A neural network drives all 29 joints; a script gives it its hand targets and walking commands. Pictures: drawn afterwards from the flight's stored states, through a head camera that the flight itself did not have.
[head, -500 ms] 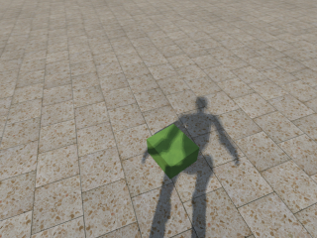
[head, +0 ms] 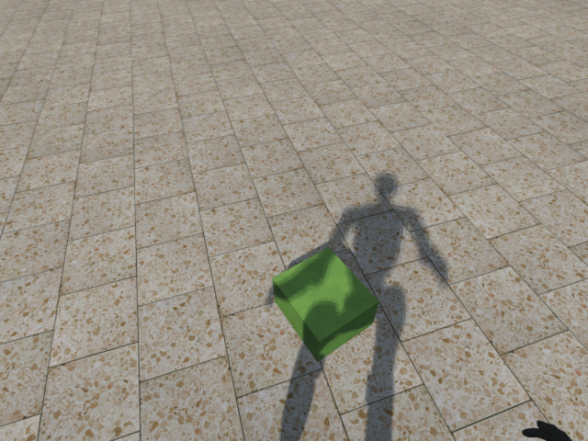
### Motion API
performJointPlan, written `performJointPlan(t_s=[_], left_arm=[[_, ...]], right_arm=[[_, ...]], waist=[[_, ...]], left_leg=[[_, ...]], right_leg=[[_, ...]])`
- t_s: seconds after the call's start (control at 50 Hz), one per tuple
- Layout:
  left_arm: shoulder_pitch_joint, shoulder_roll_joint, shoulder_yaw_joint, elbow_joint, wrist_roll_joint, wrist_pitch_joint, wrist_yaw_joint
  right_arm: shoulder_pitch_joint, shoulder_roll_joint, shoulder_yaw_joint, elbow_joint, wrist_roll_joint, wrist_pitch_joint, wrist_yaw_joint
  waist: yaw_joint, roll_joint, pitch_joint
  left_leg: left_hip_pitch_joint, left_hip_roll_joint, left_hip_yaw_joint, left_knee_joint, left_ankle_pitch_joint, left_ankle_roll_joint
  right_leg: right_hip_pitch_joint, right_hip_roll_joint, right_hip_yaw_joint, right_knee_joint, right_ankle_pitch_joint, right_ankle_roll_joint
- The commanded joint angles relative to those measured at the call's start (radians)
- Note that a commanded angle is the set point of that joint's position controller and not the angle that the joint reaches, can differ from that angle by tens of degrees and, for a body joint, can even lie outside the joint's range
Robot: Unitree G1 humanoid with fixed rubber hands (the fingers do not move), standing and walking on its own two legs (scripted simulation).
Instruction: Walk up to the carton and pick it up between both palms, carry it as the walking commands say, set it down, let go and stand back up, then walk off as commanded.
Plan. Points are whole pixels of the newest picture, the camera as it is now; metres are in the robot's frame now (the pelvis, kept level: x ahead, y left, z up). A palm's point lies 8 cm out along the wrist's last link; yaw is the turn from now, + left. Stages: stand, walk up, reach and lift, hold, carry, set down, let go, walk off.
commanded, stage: walk up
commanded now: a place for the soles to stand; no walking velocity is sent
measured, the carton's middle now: (323, 301) +0.73 -0.01 -0.68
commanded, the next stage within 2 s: none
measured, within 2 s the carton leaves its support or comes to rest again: neither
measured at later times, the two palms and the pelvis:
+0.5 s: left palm (92, 373) +0.23 +0.35 -0.06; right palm (549, 425) +0.22 -0.32 -0.10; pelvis +0.14 +0.01 -0.01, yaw -2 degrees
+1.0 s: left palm (127, 335) +0.30 +0.33 -0.08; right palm (535, 375) +0.28 -0.31 -0.08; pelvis +0.17 +0.02 +0.00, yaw -6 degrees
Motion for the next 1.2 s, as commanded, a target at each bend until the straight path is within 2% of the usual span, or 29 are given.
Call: performJointPlan(t_s=[0.0, 0.02, 0.04, 0.1, 0.16, 0.22, 0.24, 0.26, 0.28, 0.3, 0.32, 0.38, 0.42, 0.44, 0.48, 0.5, 0.52, 0.54, 0.56, 0.6, 0.62, 0.66, 0.74, 1.02, 1.04, 1.06, 1.08, 1.14, 1.18], left_arm=[[-0.01, 0.083, 0.011, -0.122, -0.007, -0.014, 0.014], [-0.006, 0.171, 0.033, -0.091, -0.006, -0.005, 0.029], [0.005, 0.179, 0.036, -0.069, -0.014, -0.003, 0.027], [0.036, 0.143, 0.034, -0.039, -0.004, -0.004, 0.008], [0.01, 0.128, 0.045, -0.049, -0.002, -0.009, -0.002], [0.045, 0.112, 0.058, -0.014, 0.015, -0.019, 0.014], [0.064, 0.128, 0.067, -0.011, 0.019, -0.022, 0.025], [0.096, 0.162, 0.076, -0.016, 0.025, -0.03, 0.036], [0.089, 0.276, 0.089, -0.052, 0.022, -0.037, 0.041], [0.049, 0.284, 0.094, -0.057, 0.002, -0.034, 0.041], [0.025, 0.273, 0.089, -0.06, -0.006, -0.032, 0.048], [-0.022, 0.221, 0.063, -0.064, 0.0, -0.018, 0.05], [-0.064, 0.202, 0.043, -0.072, 0.003, -0.008, 0.045], [-0.087, 0.204, 0.038, -0.072, -0.002, -0.002, 0.044], [-0.105, 0.165, 0.016, -0.074, -0.012, 0.011, 0.045], [-0.103, 0.116, -0.001, -0.083, -0.013, 0.016, 0.047], [-0.093, 0.094, -0.011, -0.073, -0.02, 0.027, 0.052], [-0.109, 0.133, 0.002, -0.041, -0.022, 0.035, 0.061], [-0.095, 0.123, 0.0, -0.022, -0.021, 0.032, 0.062], [-0.075, 0.128, 0.002, 0.028, -0.004, 0.015, 0.061], [-0.117, 0.182, 0.006, 0.031, 0.0, 0.007, 0.057], [-0.189, 0.189, -0.001, 0.051, -0.009, 0.005, 0.051], [-0.2, 0.139, -0.022, 0.118, -0.016, 0.015, 0.054], [-0.338, 0.13, -0.04, 0.27, -0.009, 0.031, 0.048], [-0.434, 0.233, 0.055, 0.109, 0.055, 0.076, -0.012], [-0.453, 0.186, 0.042, 0.061, 0.064, 0.097, -0.037], [-0.451, 0.162, 0.047, 0.024, 0.078, 0.113, -0.047], [-0.389, 0.148, 0.061, -0.015, 0.062, 0.132, -0.081], [-0.375, 0.151, 0.074, -0.032, 0.056, 0.143, -0.101]], right_arm=[[0.263, -0.322, -0.104, -0.045, -0.007, -0.027, -0.031], [0.207, -0.301, -0.102, -0.057, 0.02, -0.025, -0.031], [0.161, -0.256, -0.085, -0.07, 0.032, -0.024, -0.033], [0.1, -0.22, -0.07, -0.093, 0.011, -0.019, -0.031], [0.109, -0.233, -0.071, -0.118, 0.0, -0.017, -0.017], [0.075, -0.202, -0.056, -0.134, 0.011, 0.003, -0.013], [0.087, -0.155, -0.036, -0.138, 0.011, 0.007, -0.018], [0.095, -0.091, -0.012, -0.144, 0.012, 0.006, -0.028], [0.106, -0.086, -0.007, -0.151, 0.015, 0.01, -0.037], [0.088, -0.189, -0.034, -0.126, 0.018, 0.021, -0.052], [0.115, -0.202, -0.04, -0.111, 0.018, 0.02, -0.057], [0.18, -0.169, -0.032, -0.066, 0.011, 0.015, -0.058], [0.177, -0.138, -0.028, -0.047, 0.017, 0.015, -0.058], [0.174, -0.13, -0.026, -0.037, 0.02, 0.014, -0.06], [0.172, -0.146, -0.032, -0.017, 0.006, 0.007, -0.068], [0.166, -0.196, -0.041, -0.019, -0.002, 0.002, -0.073], [0.1, -0.25, -0.042, -0.04, 0.011, -0.004, -0.074], [0.069, -0.248, -0.04, -0.031, 0.02, -0.002, -0.07], [0.025, -0.237, -0.03, -0.024, 0.024, 0.001, -0.072], [-0.05, -0.178, -0.001, -0.006, 0.028, 0.012, -0.07], [-0.041, -0.151, 0.008, 0.004, 0.035, 0.015, -0.07], [-0.038, -0.16, 0.005, 0.044, 0.034, 0.015, -0.072], [-0.1, -0.167, 0.01, 0.087, 0.035, 0.011, -0.072], [-0.238, -0.144, 0.027, 0.244, 0.035, 0.033, -0.065], [0.068, -0.301, -0.034, 0.258, 0.035, 0.004, -0.088], [0.159, -0.392, -0.077, 0.278, 0.031, -0.011, -0.104], [0.185, -0.393, -0.095, 0.266, 0.034, -0.025, -0.119], [0.084, -0.312, -0.069, 0.191, 0.021, -0.044, -0.143], [0.083, -0.324, -0.062, 0.161, 0.011, -0.048, -0.147]], waist=[[-0.153, 0.285, -0.101], [-0.123, 0.108, -0.096], [-0.091, 0.061, -0.046], [-0.066, 0.176, 0.015], [-0.066, 0.201, -0.006], [-0.021, 0.132, -0.031], [-0.003, 0.068, -0.047], [0.022, -0.075, -0.056], [0.017, -0.235, -0.056], [0.005, -0.095, -0.038], [-0.01, -0.074, -0.026], [-0.038, -0.163, -0.048], [-0.051, -0.182, -0.07], [-0.06, -0.178, -0.078], [-0.08, -0.139, -0.085], [-0.076, -0.001, -0.097], [-0.053, 0.15, -0.107], [-0.055, 0.112, -0.095], [-0.031, 0.103, -0.077], [-0.003, 0.095, -0.056], [-0.031, 0.024, -0.051], [-0.066, 0.024, -0.073], [-0.036, 0.042, -0.113], [-0.043, -0.009, -0.082], [-0.098, -0.101, -0.093], [-0.129, 0.046, -0.032], [-0.111, 0.01, -0.016], [-0.042, 0.033, -0.018], [-0.042, 0.098, -0.038]], left_leg=[[0.479, 0.364, -0.657, -0.299, -0.408, 0.207], [0.379, 0.395, -0.65, -0.289, -0.389, 0.27], [0.297, 0.365, -0.553, -0.27, -0.33, 0.27], [0.134, 0.225, -0.254, -0.25, -0.15, 0.204], [0.035, 0.228, -0.212, -0.23, -0.145, 0.214], [-0.102, 0.165, -0.132, -0.071, -0.189, 0.146], [-0.172, 0.132, -0.099, 0.036, -0.214, 0.107], [-0.269, 0.071, -0.04, 0.245, -0.232, 0.061], [-0.378, -0.026, 0.02, 0.472, -0.399, 0.005], [-0.341, 0.014, -0.112, 0.581, -0.408, 0.003], [-0.339, 0.035, -0.124, 0.606, -0.376, 0.004], [-0.205, 0.049, -0.05, 0.42, -0.316, -0.016], [-0.03, 0.019, 0.012, 0.291, -0.26, -0.013], [0.046, -0.001, 0.046, 0.209, -0.177, -0.003], [0.175, -0.013, 0.018, 0.062, -0.031, 0.032], [0.202, 0.12, -0.169, -0.016, 0.019, 0.07], [0.119, 0.332, -0.457, -0.126, 0.048, 0.185], [0.065, 0.344, -0.44, -0.112, 0.072, 0.234], [0.025, 0.305, -0.366, -0.067, 0.097, 0.214], [-0.05, 0.183, -0.189, 0.024, 0.097, 0.087], [-0.032, 0.115, -0.126, 0.074, 0.04, 0.036], [0.097, 0.087, -0.083, 0.079, 0.001, 0.016], [0.116, 0.152, -0.117, 0.013, 0.127, 0.061], [0.23, 0.125, -0.049, -0.139, -0.007, 0.012], [0.256, 0.225, -0.308, -0.206, -0.227, 0.095], [0.44, 0.374, -0.575, -0.295, -0.342, 0.2], [0.435, 0.445, -0.659, -0.298, -0.368, 0.246], [0.283, 0.335, -0.464, -0.296, -0.243, 0.173], [0.153, 0.262, -0.337, -0.272, -0.19, 0.134]], right_leg=[[-0.564, 0.079, 0.007, 0.475, -0.078, -0.035], [-0.542, 0.04, 0.134, 0.579, -0.101, -0.029], [-0.52, 0.014, 0.149, 0.571, -0.062, -0.025], [-0.392, -0.038, 0.055, 0.305, -0.02, -0.009], [-0.265, -0.018, 0.006, 0.154, 0.019, -0.012], [-0.045, 0.06, -0.068, -0.03, 0.177, -0.02], [0.055, 0.054, -0.025, -0.067, 0.167, -0.034], [0.117, -0.082, 0.192, -0.169, 0.05, -0.079], [0.059, -0.389, 0.68, -0.334, -0.062, -0.22], [0.012, -0.412, 0.671, -0.293, 0.056, -0.297], [0.006, -0.378, 0.582, -0.239, 0.203, -0.31], [-0.052, -0.249, 0.296, -0.139, 0.548, -0.237], [-0.152, -0.21, 0.193, -0.074, 0.742, -0.206], [-0.193, -0.192, 0.163, -0.038, 0.718, -0.187], [-0.297, -0.134, 0.134, 0.049, 0.432, -0.117], [-0.361, -0.082, 0.1, 0.142, 0.259, -0.072], [-0.346, 0.018, 0.014, 0.264, 0.01, -0.005], [-0.277, 0.016, 0.04, 0.28, -0.161, -0.005], [-0.225, 0.009, 0.042, 0.212, -0.117, -0.016], [-0.106, -0.023, 0.088, 0.0, 0.147, -0.034], [-0.156, -0.086, 0.213, -0.046, 0.217, -0.07], [-0.226, -0.106, 0.226, -0.034, 0.315, -0.083], [-0.14, -0.039, 0.121, 0.013, 0.379, -0.04], [-0.113, -0.068, 0.179, -0.19, 0.36, -0.023], [-0.238, -0.001, 0.039, 0.044, -0.037, -0.009], [-0.565, 0.007, 0.06, 0.239, -0.171, 0.013], [-0.662, -0.07, 0.152, 0.352, -0.089, 0.029], [-0.566, -0.096, 0.199, 0.358, 0.016, 0.034], [-0.422, -0.056, 0.14, 0.297, 0.016, 0.038]])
